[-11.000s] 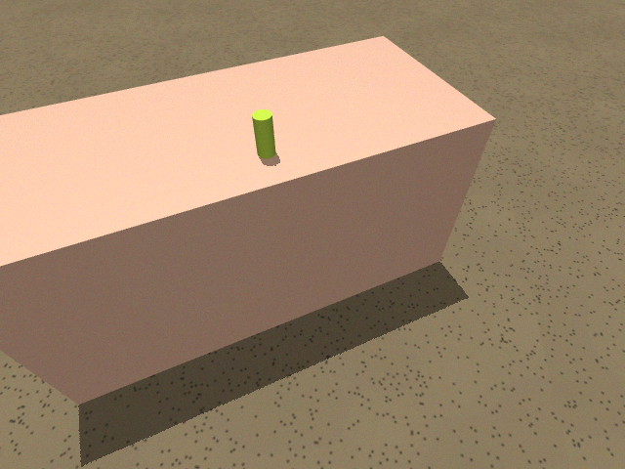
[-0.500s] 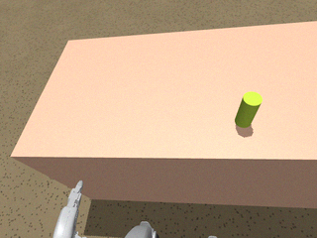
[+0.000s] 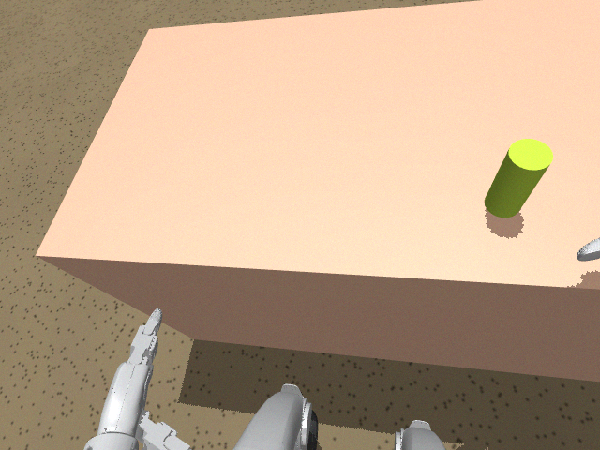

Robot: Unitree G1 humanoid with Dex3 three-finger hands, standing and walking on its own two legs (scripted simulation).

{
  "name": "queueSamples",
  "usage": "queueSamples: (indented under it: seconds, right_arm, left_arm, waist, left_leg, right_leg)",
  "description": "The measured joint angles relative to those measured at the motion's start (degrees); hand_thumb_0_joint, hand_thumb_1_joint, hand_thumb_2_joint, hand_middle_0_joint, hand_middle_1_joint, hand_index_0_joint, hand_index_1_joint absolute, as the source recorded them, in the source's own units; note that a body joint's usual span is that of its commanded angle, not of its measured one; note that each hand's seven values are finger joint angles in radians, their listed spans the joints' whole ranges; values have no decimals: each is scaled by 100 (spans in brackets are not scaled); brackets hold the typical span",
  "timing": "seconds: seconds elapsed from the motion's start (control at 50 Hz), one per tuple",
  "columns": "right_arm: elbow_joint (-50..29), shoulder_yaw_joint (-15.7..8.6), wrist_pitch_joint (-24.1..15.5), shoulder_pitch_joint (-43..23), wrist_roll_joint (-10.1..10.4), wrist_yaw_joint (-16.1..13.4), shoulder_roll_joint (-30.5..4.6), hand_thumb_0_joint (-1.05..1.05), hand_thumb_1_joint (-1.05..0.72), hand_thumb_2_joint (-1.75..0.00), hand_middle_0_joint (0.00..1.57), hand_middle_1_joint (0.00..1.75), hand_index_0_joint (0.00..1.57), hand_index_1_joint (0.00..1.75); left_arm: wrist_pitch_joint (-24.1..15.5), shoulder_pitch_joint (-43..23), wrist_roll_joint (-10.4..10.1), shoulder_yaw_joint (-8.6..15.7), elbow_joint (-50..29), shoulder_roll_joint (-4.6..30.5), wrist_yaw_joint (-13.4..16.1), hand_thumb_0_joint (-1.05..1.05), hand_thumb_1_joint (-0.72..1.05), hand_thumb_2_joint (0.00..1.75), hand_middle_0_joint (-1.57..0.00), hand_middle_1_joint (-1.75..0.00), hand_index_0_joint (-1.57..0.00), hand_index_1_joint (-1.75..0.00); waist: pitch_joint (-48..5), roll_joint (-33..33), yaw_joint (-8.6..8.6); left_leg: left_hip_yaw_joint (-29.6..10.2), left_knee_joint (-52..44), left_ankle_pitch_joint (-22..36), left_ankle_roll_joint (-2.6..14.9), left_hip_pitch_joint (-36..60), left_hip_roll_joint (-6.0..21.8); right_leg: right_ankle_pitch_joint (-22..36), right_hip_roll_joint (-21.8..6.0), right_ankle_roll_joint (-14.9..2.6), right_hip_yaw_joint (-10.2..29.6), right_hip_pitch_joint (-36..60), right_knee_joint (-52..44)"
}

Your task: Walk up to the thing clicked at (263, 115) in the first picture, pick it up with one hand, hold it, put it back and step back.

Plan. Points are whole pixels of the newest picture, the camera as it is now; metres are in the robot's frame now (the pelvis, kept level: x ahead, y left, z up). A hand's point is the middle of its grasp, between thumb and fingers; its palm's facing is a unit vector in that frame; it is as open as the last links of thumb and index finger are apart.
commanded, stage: close in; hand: right
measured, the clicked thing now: (514, 181) +0.49 -0.19 +0.01
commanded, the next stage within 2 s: rest palm in 0.60 s
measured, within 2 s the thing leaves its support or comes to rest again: neither
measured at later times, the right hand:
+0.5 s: hand (532, 190) +0.47 -0.20 +0.02, palm faces +0.06 +1.00 +0.05, open 17.6 cm
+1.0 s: hand (509, 181) +0.48 -0.18 +0.02, palm faces +0.10 +0.99 +0.03, open 16.8 cm
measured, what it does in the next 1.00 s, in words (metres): stands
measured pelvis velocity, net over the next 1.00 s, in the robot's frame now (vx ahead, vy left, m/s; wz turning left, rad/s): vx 0.00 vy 0.01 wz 0.00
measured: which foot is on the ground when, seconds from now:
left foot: down 0.00-1.00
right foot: down 0.00-1.00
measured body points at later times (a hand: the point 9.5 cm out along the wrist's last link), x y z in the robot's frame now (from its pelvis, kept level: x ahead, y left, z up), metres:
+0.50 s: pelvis +0.00 +0.00 -0.02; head +0.11 -0.04 +0.42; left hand +0.15 +0.26 +0.00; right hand +0.46 -0.26 +0.02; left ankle +0.06 +0.15 -0.66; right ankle -0.01 -0.12 -0.66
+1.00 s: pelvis +0.00 +0.01 -0.02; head +0.12 -0.03 +0.42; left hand +0.15 +0.27 +0.00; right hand +0.47 -0.23 +0.02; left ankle +0.06 +0.15 -0.66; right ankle -0.01 -0.12 -0.66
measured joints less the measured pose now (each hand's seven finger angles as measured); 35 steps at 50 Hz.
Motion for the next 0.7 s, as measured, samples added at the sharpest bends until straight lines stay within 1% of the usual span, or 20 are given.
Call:
queueSamples:
  seconds: [0.08,0.12,0.16,0.2,0.24,0.28,0.32,0.4,0.56,0.7]
  right_arm:
    - [-211,-108,-164,56,-175,-337,257,-1,54,-6,5,5,5,5]
    - [-309,-128,-254,44,-231,-525,375,-1,55,-5,4,5,5,5]
    - [-360,-123,-360,11,-251,-727,483,-1,56,-5,4,5,5,5]
    - [-492,-99,-362,25,-332,-919,567,-1,57,-5,4,5,4,5]
    - [-514,26,-366,-7,-389,-1053,627,-1,58,-5,3,5,4,5]
    - [-500,149,-341,-30,-423,-1147,709,-1,58,-5,3,5,4,5]
    - [-581,209,-288,-6,-462,-1252,811,-1,58,-5,3,5,4,5]
    - [-572,347,-273,-10,-449,-1406,983,-1,57,-5,4,5,4,5]
    - [-710,478,-283,27,-512,-1660,1274,-1,56,-5,4,5,4,5]
    - [-828,616,-331,51,-581,-1842,1440,-1,54,-5,4,5,4,5]
  left_arm:
    - [82,144,37,167,-446,-7,-102,-2,-52,4,-7,-5,-7,-5]
    - [133,227,50,249,-650,3,-129,-2,-53,4,-7,-5,-7,-5]
    - [168,305,46,315,-788,-2,-160,-2,-53,4,-7,-5,-7,-5]
    - [251,374,53,338,-885,-34,-190,-2,-53,4,-6,-5,-6,-5]
    - [296,431,62,342,-957,-87,-216,-2,-53,4,-6,-5,-6,-5]
    - [324,475,57,344,-987,-131,-250,-2,-53,4,-6,-5,-6,-5]
    - [383,495,62,342,-1024,-141,-281,-2,-53,4,-6,-5,-7,-5]
    - [411,513,43,413,-1058,-115,-317,-2,-53,4,-6,-5,-7,-5]
    - [510,579,25,488,-1237,-119,-365,-2,-53,4,-6,-5,-6,-4]
    - [562,612,42,530,-1299,-145,-404,-2,-52,4,-6,-5,-6,-4]
  waist:
    - [20,19,152]
    - [20,37,196]
    - [13,34,215]
    - [-28,23,210]
    - [-60,0,192]
    - [-85,-46,163]
    - [-112,-91,132]
    - [-130,-155,76]
    - [-115,-126,26]
    - [-117,-109,19]
  left_leg:
    - [-40,233,-46,3,-285,-33]
    - [-55,325,-70,4,-373,-46]
    - [-51,385,-85,9,-433,-57]
    - [-51,412,-89,13,-477,-72]
    - [-41,429,-99,13,-480,-70]
    - [-28,437,-110,9,-471,-62]
    - [-34,441,-116,2,-469,-57]
    - [-55,454,-136,-12,-438,-35]
    - [-83,491,-174,-12,-398,-10]
    - [-78,524,-201,8,-419,-12]
  right_leg:
    - [-79,-29,6,-29,-258,242]
    - [-115,-41,8,-41,-333,334]
    - [-141,-52,11,-34,-395,406]
    - [-156,-66,16,-32,-438,442]
    - [-165,-65,17,-21,-446,462]
    - [-174,-57,11,-7,-448,477]
    - [-181,-52,4,-12,-445,482]
    - [-191,-28,-11,-32,-405,476]
    - [-197,-2,-11,-59,-331,449]
    - [-206,-5,12,-53,-336,448]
